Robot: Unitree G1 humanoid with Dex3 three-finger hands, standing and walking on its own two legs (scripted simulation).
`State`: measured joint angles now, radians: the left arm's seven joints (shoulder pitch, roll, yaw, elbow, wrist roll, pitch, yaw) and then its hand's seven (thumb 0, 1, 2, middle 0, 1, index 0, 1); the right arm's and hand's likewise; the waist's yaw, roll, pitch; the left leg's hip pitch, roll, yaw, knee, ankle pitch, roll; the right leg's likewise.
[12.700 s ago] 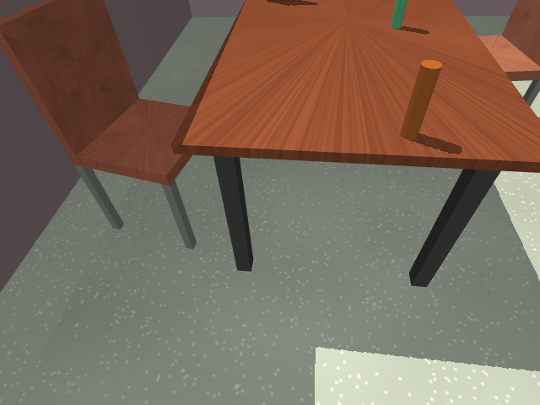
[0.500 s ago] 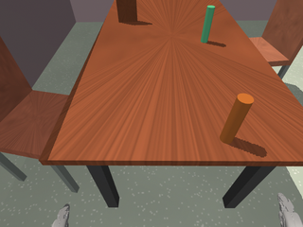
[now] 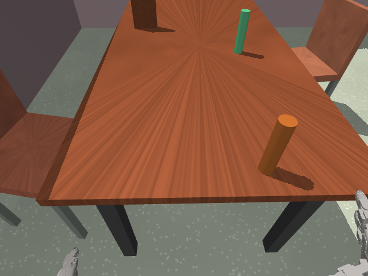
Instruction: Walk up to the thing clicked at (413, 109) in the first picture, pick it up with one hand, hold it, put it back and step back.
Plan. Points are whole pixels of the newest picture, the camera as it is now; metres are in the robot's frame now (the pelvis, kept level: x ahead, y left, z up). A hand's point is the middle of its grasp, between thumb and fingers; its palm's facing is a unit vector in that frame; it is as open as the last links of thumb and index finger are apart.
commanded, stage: rise first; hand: right
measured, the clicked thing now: (275, 147) +0.42 -0.21 +0.05
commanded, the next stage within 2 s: go down in 0.78 s
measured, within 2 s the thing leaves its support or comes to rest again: neither
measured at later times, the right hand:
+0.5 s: hand (364, 243) +0.17 -0.27 +0.09, palm faces +0.36 +0.83 -0.42, open 17.6 cm
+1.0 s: hand out of the picture +0.17 -0.27 +0.12, palm faces +0.40 +0.80 -0.45, open 17.5 cm
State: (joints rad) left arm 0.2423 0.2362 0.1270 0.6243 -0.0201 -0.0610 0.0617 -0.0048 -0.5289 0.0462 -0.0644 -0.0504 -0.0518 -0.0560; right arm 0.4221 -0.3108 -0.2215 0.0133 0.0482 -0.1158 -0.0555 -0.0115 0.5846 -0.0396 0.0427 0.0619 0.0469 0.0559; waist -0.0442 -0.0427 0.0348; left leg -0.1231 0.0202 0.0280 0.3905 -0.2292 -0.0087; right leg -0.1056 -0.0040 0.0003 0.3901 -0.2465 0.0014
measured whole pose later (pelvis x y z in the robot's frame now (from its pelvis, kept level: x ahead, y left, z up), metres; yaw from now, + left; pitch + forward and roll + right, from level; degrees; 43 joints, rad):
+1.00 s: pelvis -0.02 +0.01 +0.00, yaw -1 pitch -3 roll +0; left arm 0.21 0.21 0.17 0.68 0.00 -0.10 0.03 -0.01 -0.53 0.06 -0.06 -0.05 -0.05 -0.06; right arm 0.45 -0.33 -0.38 -0.15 0.04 -0.31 -0.01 -0.01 0.54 -0.06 0.05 0.06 0.06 0.06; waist -0.05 -0.05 0.04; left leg -0.14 0.02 0.04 0.41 -0.22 0.00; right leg -0.13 0.00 0.01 0.40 -0.23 0.01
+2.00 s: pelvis -0.01 -0.01 -0.01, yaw -1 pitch +3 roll +1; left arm 0.19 0.24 -0.01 0.77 -0.02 -0.20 0.19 0.00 -0.54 0.06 -0.07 -0.05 -0.05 -0.06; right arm -0.27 -0.67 -0.59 0.71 0.31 -0.08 0.59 -0.01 0.51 -0.06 0.04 0.05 0.04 0.05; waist -0.01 -0.01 -0.06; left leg -0.26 0.02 0.04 0.44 -0.23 -0.01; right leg -0.27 -0.01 0.02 0.50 -0.27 -0.01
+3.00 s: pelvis -0.01 -0.01 -0.01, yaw +0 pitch +8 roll +2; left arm 0.20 0.25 -0.06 0.70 0.00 -0.24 0.24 -0.01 -0.55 0.07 -0.07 -0.06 -0.05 -0.06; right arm -0.51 -0.83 -0.65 0.99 0.27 -0.09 0.66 -0.01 0.51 -0.06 0.05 0.05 0.05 0.05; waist 0.04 0.00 -0.09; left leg -0.41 0.01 0.05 0.53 -0.26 -0.01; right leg -0.44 -0.02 0.02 0.62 -0.32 -0.01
